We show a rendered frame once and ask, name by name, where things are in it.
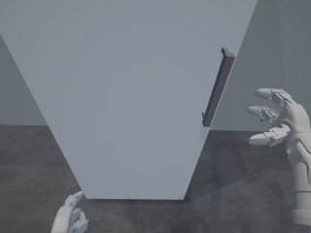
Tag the right robot forearm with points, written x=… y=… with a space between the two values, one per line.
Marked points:
x=298 y=149

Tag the handle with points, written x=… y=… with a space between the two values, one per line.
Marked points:
x=219 y=86

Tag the fridge door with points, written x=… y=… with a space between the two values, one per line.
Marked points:
x=122 y=84

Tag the left robot hand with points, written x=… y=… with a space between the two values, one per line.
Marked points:
x=66 y=215

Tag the right robot hand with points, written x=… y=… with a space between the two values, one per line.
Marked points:
x=293 y=116

